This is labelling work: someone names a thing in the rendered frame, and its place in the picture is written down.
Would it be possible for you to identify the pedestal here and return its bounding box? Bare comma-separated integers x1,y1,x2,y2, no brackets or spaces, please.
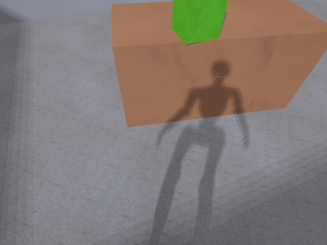
111,0,327,127

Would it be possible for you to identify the carton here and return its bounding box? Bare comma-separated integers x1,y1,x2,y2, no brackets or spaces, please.
172,0,228,44

